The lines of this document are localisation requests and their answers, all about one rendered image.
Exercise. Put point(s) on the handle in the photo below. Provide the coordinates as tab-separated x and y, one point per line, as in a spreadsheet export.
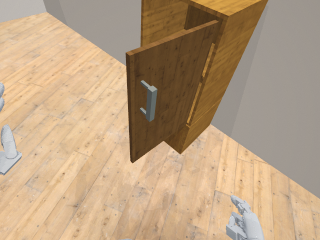
151	101

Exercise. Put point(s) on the right robot hand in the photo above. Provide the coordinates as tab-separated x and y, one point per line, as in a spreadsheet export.
248	226

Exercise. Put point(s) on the left robot hand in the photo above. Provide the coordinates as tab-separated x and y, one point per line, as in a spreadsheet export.
10	156

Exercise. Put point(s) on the cupboard door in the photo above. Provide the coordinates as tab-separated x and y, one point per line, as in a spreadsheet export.
174	65

